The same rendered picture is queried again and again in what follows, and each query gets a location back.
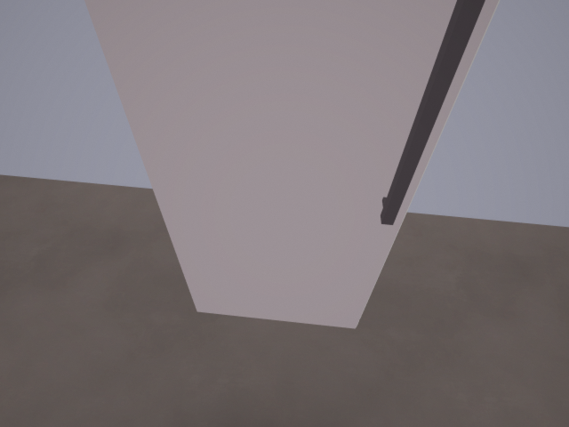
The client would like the handle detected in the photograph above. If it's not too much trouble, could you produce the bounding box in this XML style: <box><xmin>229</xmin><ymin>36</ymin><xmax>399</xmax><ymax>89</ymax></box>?
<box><xmin>381</xmin><ymin>0</ymin><xmax>485</xmax><ymax>225</ymax></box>

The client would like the fridge door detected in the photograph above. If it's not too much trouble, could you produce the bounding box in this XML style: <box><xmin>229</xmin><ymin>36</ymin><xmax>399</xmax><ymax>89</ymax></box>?
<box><xmin>84</xmin><ymin>0</ymin><xmax>499</xmax><ymax>329</ymax></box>

